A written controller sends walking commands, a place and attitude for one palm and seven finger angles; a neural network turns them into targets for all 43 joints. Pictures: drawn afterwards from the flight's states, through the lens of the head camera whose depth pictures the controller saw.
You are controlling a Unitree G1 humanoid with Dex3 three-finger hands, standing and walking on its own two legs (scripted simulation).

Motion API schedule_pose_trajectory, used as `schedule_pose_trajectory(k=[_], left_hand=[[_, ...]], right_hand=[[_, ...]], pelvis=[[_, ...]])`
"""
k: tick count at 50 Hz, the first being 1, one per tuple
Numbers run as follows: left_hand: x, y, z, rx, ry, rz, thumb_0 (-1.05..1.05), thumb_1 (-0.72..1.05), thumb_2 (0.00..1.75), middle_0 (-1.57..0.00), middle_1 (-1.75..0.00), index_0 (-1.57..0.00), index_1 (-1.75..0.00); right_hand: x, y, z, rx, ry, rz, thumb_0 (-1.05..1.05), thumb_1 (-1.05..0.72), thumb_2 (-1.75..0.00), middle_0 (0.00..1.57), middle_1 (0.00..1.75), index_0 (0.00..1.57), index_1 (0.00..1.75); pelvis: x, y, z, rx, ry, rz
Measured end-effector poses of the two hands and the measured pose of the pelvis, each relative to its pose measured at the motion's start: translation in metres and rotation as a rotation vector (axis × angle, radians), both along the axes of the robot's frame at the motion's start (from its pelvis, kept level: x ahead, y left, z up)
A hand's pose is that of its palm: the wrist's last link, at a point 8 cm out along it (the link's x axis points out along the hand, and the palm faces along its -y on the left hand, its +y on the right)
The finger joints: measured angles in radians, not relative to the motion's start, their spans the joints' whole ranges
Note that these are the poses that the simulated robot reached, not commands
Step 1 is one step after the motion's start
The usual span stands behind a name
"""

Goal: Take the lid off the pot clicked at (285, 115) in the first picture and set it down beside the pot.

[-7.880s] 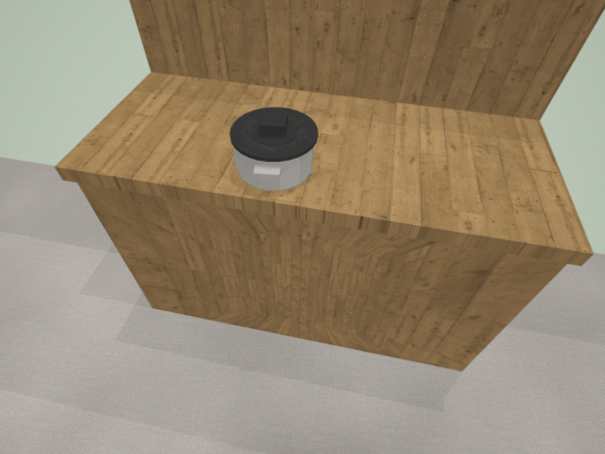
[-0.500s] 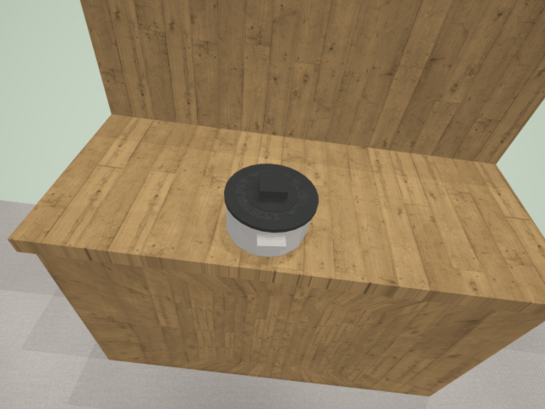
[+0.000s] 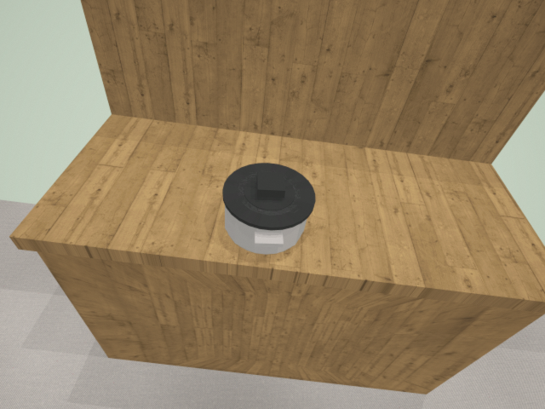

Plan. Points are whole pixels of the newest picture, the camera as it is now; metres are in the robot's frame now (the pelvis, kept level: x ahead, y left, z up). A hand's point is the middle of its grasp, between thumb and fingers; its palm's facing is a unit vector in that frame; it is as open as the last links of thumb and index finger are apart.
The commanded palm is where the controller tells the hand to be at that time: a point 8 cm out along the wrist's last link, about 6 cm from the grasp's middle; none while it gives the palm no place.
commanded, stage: shuffle to correct the standing spot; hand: left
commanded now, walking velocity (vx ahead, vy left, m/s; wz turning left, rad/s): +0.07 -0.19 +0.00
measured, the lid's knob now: (270, 184) +0.51 +0.04 +0.05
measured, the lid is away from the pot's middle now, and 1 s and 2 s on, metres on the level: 0.00 0.00 0.00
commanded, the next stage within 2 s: come to a stop and stand still in 0.26 s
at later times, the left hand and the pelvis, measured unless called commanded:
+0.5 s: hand out of the picture +0.00 +0.11 -0.19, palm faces +0.05 -0.99 -0.11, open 7.3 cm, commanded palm none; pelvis +0.03 -0.05 -0.01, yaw +0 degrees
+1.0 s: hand out of the picture +0.05 +0.15 -0.18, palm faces +0.00 -0.98 -0.21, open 7.3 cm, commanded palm none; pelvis +0.02 -0.03 +0.00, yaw -1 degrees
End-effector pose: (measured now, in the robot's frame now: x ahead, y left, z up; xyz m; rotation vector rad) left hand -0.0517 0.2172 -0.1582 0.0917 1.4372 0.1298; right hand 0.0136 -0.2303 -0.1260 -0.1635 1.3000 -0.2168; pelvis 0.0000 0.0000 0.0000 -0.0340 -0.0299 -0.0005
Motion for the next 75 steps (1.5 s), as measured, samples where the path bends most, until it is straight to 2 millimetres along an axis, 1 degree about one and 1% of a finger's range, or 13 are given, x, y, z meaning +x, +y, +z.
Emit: schedule_pose_trajectory(k=[8, 15, 22, 29, 32, 35, 44, 49, 53, 57, 61, 68, 75], left_hand=[[-0.002, -0.015, 0.002, 0.005, 0.012, 0.005, 0.00, 0.91, 0.90, -0.19, -0.30, -0.20, -0.30], [0.007, -0.035, 0.002, -0.003, 0.008, 0.011, 0.00, 0.91, 0.90, -0.19, -0.30, -0.20, -0.30], [0.033, -0.053, -0.005, -0.030, -0.019, 0.004, 0.00, 0.91, 0.90, -0.20, -0.30, -0.20, -0.30], [0.066, -0.064, 0.000, -0.035, -0.057, 0.002, 0.00, 0.91, 0.90, -0.20, -0.30, -0.20, -0.30], [0.076, -0.064, 0.003, -0.027, -0.061, -0.012, 0.01, 0.91, 0.90, -0.20, -0.30, -0.20, -0.30], [0.081, -0.058, 0.005, -0.009, -0.057, -0.020, 0.01, 0.92, 0.90, -0.20, -0.30, -0.20, -0.30], [0.092, -0.035, 0.012, 0.046, -0.099, -0.043, 0.01, 0.92, 0.90, -0.20, -0.30, -0.20, -0.30], [0.091, -0.023, 0.013, 0.070, -0.128, -0.059, 0.00, 0.91, 0.90, -0.20, -0.30, -0.20, -0.30], [0.092, -0.009, 0.012, 0.084, -0.163, -0.061, 0.00, 0.91, 0.90, -0.20, -0.30, -0.20, -0.30], [0.093, 0.003, 0.010, 0.085, -0.192, -0.061, 0.00, 0.91, 0.90, -0.20, -0.30, -0.20, -0.30], [0.088, 0.012, 0.008, 0.077, -0.195, -0.059, 0.00, 0.91, 0.90, -0.20, -0.30, -0.20, -0.30], [0.061, 0.020, 0.004, 0.056, -0.134, -0.044, 0.00, 0.91, 0.90, -0.20, -0.30, -0.20, -0.30], [0.025, 0.019, 0.002, 0.034, -0.043, -0.026, 0.00, 0.91, 0.90, -0.20, -0.30, -0.20, -0.30]], right_hand=[[-0.012, -0.013, -0.007, 0.017, 0.027, -0.026, 0.01, -0.92, -0.90, 0.20, 0.30, 0.20, 0.30], [-0.012, -0.028, -0.009, 0.019, 0.032, -0.041, 0.01, -0.91, -0.90, 0.20, 0.30, 0.20, 0.30], [-0.005, -0.034, -0.011, 0.017, 0.039, -0.051, 0.01, -0.91, -0.90, 0.20, 0.30, 0.20, 0.30], [0.009, -0.032, -0.010, 0.026, 0.066, -0.039, 0.02, -0.93, -0.90, 0.20, 0.30, 0.20, 0.30], [0.015, -0.032, -0.009, 0.028, 0.070, -0.040, 0.02, -0.94, -0.90, 0.20, 0.30, 0.20, 0.30], [0.020, -0.033, -0.009, 0.025, 0.067, -0.043, 0.03, -0.95, -0.90, 0.20, 0.30, 0.20, 0.30], [0.036, -0.038, -0.008, 0.020, 0.010, -0.025, 0.02, -0.94, -0.90, 0.20, 0.30, 0.20, 0.30], [0.045, -0.037, -0.009, 0.015, -0.053, -0.006, 0.01, -0.93, -0.90, 0.20, 0.30, 0.20, 0.30], [0.050, -0.028, -0.010, 0.018, -0.106, 0.011, 0.01, -0.92, -0.90, 0.20, 0.30, 0.20, 0.30], [0.047, -0.016, -0.009, 0.023, -0.115, 0.034, 0.01, -0.91, -0.90, 0.20, 0.30, 0.20, 0.30], [0.039, -0.009, -0.007, 0.013, -0.101, 0.042, 0.01, -0.92, -0.90, 0.20, 0.30, 0.20, 0.30], [0.023, -0.001, -0.003, 0.003, -0.053, 0.047, 0.01, -0.92, -0.90, 0.20, 0.30, 0.20, 0.30], [0.018, 0.004, -0.001, 0.000, -0.029, 0.043, 0.01, -0.92, -0.90, 0.20, 0.30, 0.20, 0.30]], pelvis=[[-0.002, -0.017, -0.002, 0.003, 0.008, -0.001], [0.004, -0.034, -0.003, 0.003, 0.022, -0.007], [0.018, -0.043, -0.006, -0.004, 0.019, -0.005], [0.035, -0.045, -0.002, 0.011, 0.018, -0.006], [0.039, -0.044, 0.000, 0.017, 0.014, -0.011], [0.039, -0.044, 0.001, 0.022, 0.011, -0.016], [0.028, -0.040, 0.002, 0.023, -0.003, -0.023], [0.019, -0.032, -0.001, 0.008, -0.014, -0.026], [0.015, -0.023, -0.005, 0.008, -0.025, -0.015], [0.009, -0.015, -0.007, 0.007, -0.024, -0.010], [0.005, -0.007, -0.007, 0.005, -0.015, -0.008], [0.001, 0.003, -0.005, 0.002, -0.001, -0.005], [0.001, 0.007, -0.003, 0.002, 0.006, -0.003]])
